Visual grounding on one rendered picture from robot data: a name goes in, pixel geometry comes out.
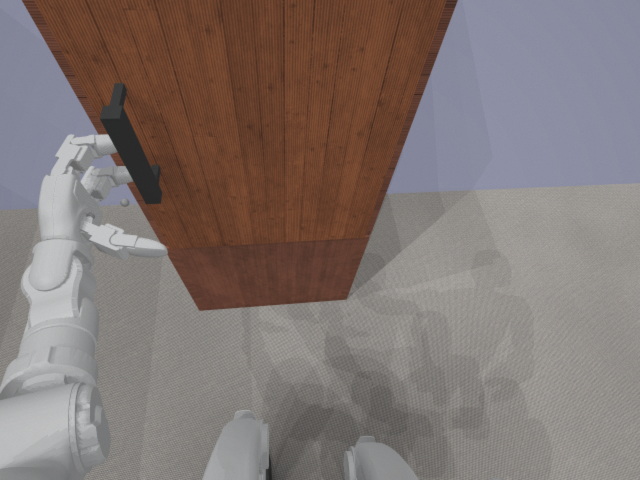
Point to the left robot thigh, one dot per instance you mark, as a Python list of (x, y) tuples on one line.
[(241, 451)]

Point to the robot left hand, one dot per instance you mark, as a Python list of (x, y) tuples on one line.
[(64, 201)]

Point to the cupboard door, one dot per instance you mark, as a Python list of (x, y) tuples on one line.
[(271, 120)]

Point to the handle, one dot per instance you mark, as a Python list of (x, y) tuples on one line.
[(120, 131)]

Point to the robot left upper arm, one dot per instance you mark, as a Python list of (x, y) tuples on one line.
[(53, 434)]

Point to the right robot shin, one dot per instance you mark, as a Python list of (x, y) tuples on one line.
[(364, 439)]

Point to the left robot forearm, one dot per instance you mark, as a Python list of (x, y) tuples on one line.
[(60, 339)]

